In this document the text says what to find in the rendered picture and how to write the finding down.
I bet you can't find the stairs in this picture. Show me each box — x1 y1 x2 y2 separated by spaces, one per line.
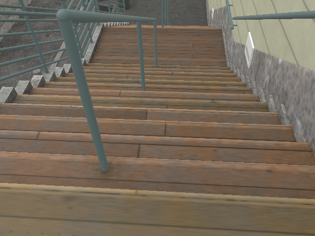
112 25 219 29
0 63 315 200

